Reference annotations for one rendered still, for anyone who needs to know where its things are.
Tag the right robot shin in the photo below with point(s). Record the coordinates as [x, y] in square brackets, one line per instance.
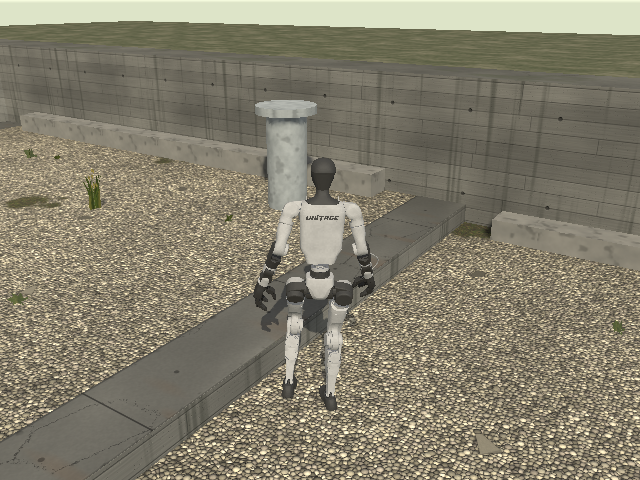
[332, 364]

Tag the left robot hand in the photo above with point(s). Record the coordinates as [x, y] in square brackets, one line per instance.
[259, 297]

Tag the right robot foot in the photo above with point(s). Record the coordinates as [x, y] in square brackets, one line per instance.
[330, 402]

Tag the right robot forearm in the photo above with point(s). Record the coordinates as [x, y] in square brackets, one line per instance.
[365, 264]

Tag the right robot upper arm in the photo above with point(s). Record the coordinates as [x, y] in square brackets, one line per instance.
[353, 212]

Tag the right robot hand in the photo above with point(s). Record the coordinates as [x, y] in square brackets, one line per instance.
[362, 282]

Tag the left robot upper arm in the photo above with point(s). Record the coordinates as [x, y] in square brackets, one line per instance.
[289, 211]

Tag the left robot forearm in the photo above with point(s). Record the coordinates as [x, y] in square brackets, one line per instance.
[269, 268]

